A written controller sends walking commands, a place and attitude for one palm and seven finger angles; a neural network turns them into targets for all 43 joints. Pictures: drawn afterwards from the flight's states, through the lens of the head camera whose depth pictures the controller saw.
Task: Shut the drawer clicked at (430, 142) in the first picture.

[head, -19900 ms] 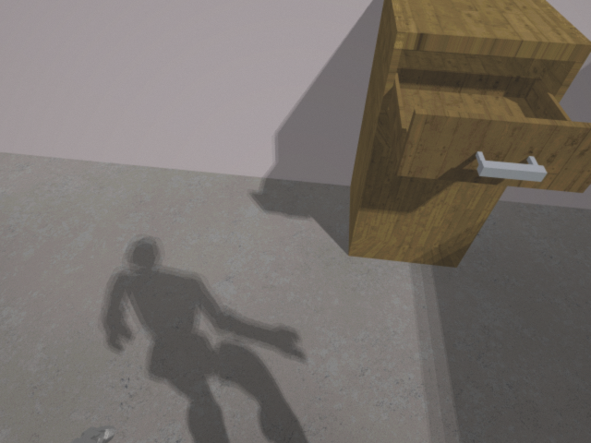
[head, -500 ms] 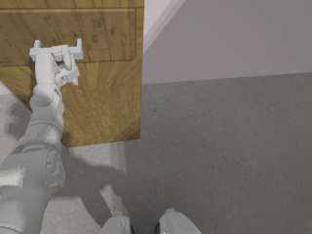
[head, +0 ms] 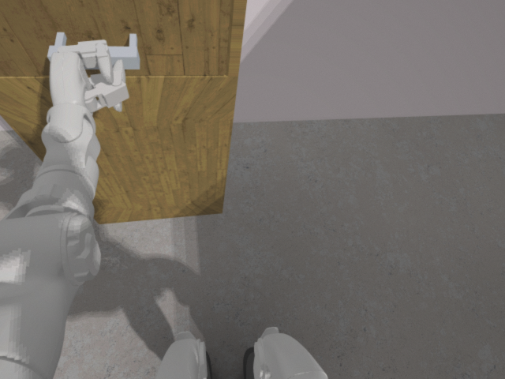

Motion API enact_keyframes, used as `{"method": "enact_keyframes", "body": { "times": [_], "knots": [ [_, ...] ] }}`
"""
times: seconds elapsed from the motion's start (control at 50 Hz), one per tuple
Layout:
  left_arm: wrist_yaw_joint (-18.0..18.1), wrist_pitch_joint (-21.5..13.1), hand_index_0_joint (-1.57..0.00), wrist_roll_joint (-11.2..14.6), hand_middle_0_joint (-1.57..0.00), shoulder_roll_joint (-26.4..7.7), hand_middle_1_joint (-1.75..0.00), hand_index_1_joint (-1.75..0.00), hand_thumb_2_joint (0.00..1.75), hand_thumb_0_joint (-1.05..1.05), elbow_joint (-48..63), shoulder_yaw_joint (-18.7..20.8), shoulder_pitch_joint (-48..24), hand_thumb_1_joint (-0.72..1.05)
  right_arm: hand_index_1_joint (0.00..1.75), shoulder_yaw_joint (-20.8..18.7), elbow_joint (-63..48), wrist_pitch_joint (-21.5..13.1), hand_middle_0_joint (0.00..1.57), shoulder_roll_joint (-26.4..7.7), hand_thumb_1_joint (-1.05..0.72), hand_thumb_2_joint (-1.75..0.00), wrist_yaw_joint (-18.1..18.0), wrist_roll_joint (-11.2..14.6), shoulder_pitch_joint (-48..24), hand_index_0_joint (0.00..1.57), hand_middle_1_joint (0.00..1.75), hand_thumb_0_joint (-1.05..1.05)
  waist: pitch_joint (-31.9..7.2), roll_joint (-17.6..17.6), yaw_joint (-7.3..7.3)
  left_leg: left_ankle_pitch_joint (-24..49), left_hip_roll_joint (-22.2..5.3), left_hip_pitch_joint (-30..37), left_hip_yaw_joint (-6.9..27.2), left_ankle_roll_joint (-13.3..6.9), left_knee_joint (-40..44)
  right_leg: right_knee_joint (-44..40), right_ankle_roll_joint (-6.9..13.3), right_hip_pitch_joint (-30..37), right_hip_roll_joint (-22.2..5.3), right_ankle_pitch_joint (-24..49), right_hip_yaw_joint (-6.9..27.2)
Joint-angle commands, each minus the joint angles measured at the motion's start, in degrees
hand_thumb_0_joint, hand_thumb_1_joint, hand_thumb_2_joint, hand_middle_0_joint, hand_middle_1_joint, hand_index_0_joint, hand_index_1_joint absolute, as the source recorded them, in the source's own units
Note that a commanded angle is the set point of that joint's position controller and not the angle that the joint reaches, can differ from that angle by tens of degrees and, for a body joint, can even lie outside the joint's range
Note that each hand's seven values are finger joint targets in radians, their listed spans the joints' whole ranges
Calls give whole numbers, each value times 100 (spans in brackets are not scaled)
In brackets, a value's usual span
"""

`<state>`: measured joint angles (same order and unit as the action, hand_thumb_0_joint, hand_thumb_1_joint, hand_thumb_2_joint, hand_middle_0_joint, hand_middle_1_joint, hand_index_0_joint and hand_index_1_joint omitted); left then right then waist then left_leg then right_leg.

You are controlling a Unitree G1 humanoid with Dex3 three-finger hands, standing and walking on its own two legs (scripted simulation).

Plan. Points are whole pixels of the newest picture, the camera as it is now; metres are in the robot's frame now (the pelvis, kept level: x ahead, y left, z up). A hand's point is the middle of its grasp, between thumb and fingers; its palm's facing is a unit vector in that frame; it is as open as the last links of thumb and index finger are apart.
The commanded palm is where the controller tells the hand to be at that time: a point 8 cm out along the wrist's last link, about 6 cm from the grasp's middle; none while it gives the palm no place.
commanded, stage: pull the fist back off the drawer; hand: left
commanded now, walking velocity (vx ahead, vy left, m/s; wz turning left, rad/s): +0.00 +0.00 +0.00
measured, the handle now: (97, 48) +0.62 +0.18 +0.09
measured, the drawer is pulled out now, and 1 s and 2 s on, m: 0.00 0.00 0.00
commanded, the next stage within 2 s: draw the hand back to the body in 0.72 s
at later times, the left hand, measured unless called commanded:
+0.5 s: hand (125, 86) +0.54 +0.13 +0.09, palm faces +0.05 -1.00 -0.04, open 2.8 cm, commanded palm +0.51 +0.17 +0.09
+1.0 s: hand (107, 105) +0.49 +0.15 +0.11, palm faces +0.05 -1.00 -0.03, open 3.3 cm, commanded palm +0.44 +0.20 +0.12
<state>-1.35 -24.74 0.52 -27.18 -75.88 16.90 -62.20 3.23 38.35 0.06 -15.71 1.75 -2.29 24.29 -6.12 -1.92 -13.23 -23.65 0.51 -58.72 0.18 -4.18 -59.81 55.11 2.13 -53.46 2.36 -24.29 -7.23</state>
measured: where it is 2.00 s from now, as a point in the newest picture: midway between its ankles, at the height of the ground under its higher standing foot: outside the picture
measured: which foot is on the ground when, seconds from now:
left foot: down 0.00-1.00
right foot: down 0.00-1.00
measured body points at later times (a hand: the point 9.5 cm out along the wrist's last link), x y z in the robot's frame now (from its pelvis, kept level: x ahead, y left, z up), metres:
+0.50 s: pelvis +0.00 +0.00 +0.00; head +0.13 +0.03 +0.43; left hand +0.53 +0.19 +0.09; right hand -0.05 -0.25 -0.10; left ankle +0.04 +0.07 -0.67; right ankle +0.01 -0.10 -0.67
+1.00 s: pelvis +0.05 -0.01 +0.03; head +0.13 -0.01 +0.47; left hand +0.48 +0.20 +0.11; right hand +0.09 -0.27 -0.09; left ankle +0.04 +0.07 -0.67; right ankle +0.01 -0.10 -0.67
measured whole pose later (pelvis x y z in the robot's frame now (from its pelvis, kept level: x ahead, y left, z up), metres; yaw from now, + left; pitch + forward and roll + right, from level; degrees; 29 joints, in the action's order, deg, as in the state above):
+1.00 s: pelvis +0.05 -0.01 +0.03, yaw -2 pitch +16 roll -2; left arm -5.1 -20.4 8.7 -17.7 -42.8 15.9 -30.4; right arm 0.5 33.2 4.9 -14.9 2.5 1.8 21.2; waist -7.0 -2.1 -5.8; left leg -25.1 -0.3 -41.6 -3.0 -3.2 -50.4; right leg 47.4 2.6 -38.5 3.7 -25.1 -3.0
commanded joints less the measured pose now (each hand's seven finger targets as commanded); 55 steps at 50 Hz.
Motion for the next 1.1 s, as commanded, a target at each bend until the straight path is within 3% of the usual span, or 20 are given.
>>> {"method": "enact_keyframes", "body": {
  "times": [0.0,0.08,0.1,0.14,0.22,0.26,0.32,0.36,0.42,0.48,0.52,0.62,0.66,0.74,0.78,0.82,0.88,0.96,1.02,1.08],
  "knots": [
    [255,-277,-140,60,-140,-1069,-160,-160,90,0,1464,-93,-4167,90,30,-382,-61,-141,20,-1249,-90,-90,-139,24,1181,20,30,0,-2381,-975,-718,113,-314,2962,1029,189,972,-813,-103,-527,64,157,547],
    [261,-240,-140,57,-140,-970,-160,-160,90,0,1490,-156,-4214,90,30,-376,-114,-200,20,-1234,-90,-90,-125,-1,1172,20,30,0,-2464,-1162,-678,95,-291,3050,1105,209,993,-762,-63,-557,54,174,515],
    [278,-247,-140,28,-140,-1119,-160,-160,90,0,1438,-27,-4190,90,30,-380,-98,-194,20,-1264,-90,-90,-125,-11,1209,20,30,0,-2515,-1048,-635,85,-306,3045,1162,226,993,-728,-64,-550,51,174,501],
    [279,-230,-140,20,-140,-837,-160,-160,90,0,1400,-227,-4125,90,30,-391,-126,-204,20,-1244,-90,-90,-83,-17,1167,20,30,0,-2447,-1142,-633,-74,-314,3074,1214,241,1008,-713,-61,-688,40,105,489],
    [323,-201,-140,18,-140,-729,-160,-160,90,0,1377,-237,-4076,90,30,-414,-137,-202,20,-1272,-90,-90,-34,-40,1173,20,30,0,-2322,-1064,-612,-270,-327,3033,1309,245,1059,-677,-58,-778,23,43,468],
    [348,-179,-140,15,-140,-942,-160,-160,90,0,1349,-19,-3895,90,30,-427,-131,-196,20,-1283,-90,-90,-18,-48,1192,20,30,0,-2441,-975,-508,-166,-290,2932,1207,228,1011,-696,-48,-572,30,75,483],
    [309,-191,-140,14,-140,-649,-160,-160,90,0,1458,-186,-3711,90,30,-457,-162,-157,20,-1255,-90,-90,29,-43,1173,20,30,0,-2530,-1119,-414,-2,-331,3208,1316,279,1036,-633,-33,-662,25,173,448],
    [312,-192,-140,48,-140,-665,-160,-160,90,0,1541,-127,-3563,90,30,-471,-173,-130,20,-1251,-90,-90,41,-44,1177,20,30,0,-2500,-943,-378,116,-326,3173,1269,264,1040,-661,-33,-521,38,224,448],
    [289,-220,-140,102,-140,-760,-160,-160,90,0,1693,39,-3059,90,30,-498,-242,-69,20,-1239,-90,-90,67,-10,1119,20,30,0,-2658,-955,-170,427,-316,3278,1150,281,1049,-699,-15,-269,52,337,457],
    [242,-237,-140,186,-140,-462,-160,-160,90,0,1798,-98,-2609,90,30,-503,-320,4,20,-1180,-90,-90,98,18,1053,20,30,0,-2554,-826,-94,729,-289,3302,1008,269,1066,-751,-9,-45,83,472,447],
    [249,-276,-140,221,-140,-712,-160,-160,90,0,1984,186,-2128,90,30,-523,-396,67,20,-1168,-90,-90,103,47,1008,20,30,0,-2702,-709,108,1082,-253,3270,839,264,1035,-792,-3,317,110,632,468],
    [143,-347,-140,310,-140,-494,-160,-160,90,0,2440,131,-1263,90,30,-543,-581,246,20,-1033,-90,-90,130,124,854,20,30,0,-2636,-422,306,1793,-183,3148,477,219,980,-859,-31,1014,141,1311,541],
    [138,-344,-140,341,-140,-751,-160,-160,90,0,2557,376,-1031,90,30,-560,-617,319,20,-1016,-90,-90,105,149,840,20,30,0,-2579,-222,392,1935,-142,2899,347,188,980,-870,-57,1436,134,1667,613],
    [27,-380,-140,415,-140,-530,-160,-160,90,0,2931,276,-543,90,30,-583,-688,384,20,-916,-90,-90,89,210,709,20,30,0,-2637,-237,472,2458,-114,3037,228,175,940,-861,-78,1762,119,2357,686],
    [-60,-362,-140,481,-140,-282,-160,-160,90,0,2984,65,-627,90,30,-588,-644,399,20,-876,-90,-90,76,235,662,20,30,0,-2421,-193,373,2531,-121,3090,223,164,923,-878,-89,1691,110,2475,690],
    [-139,-307,-140,578,-140,-503,-160,-160,90,0,3215,328,-58,90,30,-629,-712,414,20,-906,-90,-90,64,267,617,20,30,0,-2703,-245,609,2783,-102,3216,188,178,962,-888,-83,2006,101,2747,716],
    [-349,-160,-140,791,-140,-288,-160,-160,90,0,4207,100,784,90,30,-618,-962,385,20,-838,-90,-90,41,384,381,20,30,0,-2953,-452,770,3281,-103,3672,149,174,1107,-999,-83,2476,84,3224,731],
    [-492,247,-140,1072,-140,-188,-160,-160,90,0,5124,58,1822,90,30,-617,-1137,293,20,-793,-90,-90,-34,500,76,20,30,0,-2609,-83,907,3271,-85,3629,55,130,1361,-1260,-149,3054,38,3692,741],
    [-537,493,-140,1206,-140,-54,-160,-160,90,0,5585,-40,2241,90,30,-581,-1201,182,20,-765,-90,-90,-106,552,-164,20,30,0,-2164,69,895,2977,-67,3646,32,109,1562,-1445,-175,3153,9,3633,721],
    [-571,620,-140,1266,-140,-58,-160,-160,90,0,6210,-80,2488,90,30,-558,-1252,55,20,-755,-90,-90,-184,573,-415,20,30,0,-1978,-107,910,2869,-43,3849,28,101,1686,-1573,-162,3238,-36,3554,725]
  ]
}}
